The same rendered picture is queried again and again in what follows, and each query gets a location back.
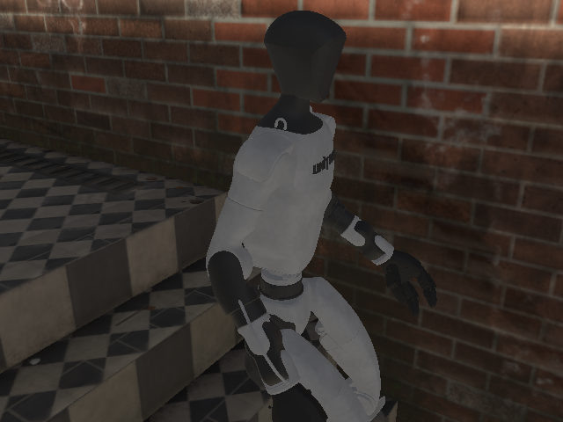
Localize left robot hand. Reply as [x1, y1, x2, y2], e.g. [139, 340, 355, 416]
[380, 248, 437, 317]

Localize right robot forearm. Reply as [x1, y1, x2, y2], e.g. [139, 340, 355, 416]
[208, 251, 301, 395]

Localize robot left upper arm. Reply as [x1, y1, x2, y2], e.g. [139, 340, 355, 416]
[312, 112, 336, 209]

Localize right robot hand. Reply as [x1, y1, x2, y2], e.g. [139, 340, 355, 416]
[268, 383, 328, 422]

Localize robot left thigh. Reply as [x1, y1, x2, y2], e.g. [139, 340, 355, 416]
[305, 277, 381, 416]

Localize robot right upper arm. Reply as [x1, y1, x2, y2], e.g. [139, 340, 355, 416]
[206, 131, 294, 280]

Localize robot head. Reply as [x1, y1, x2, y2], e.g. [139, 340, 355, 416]
[257, 11, 347, 135]

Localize left robot forearm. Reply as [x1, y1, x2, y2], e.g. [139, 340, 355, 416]
[322, 190, 394, 266]

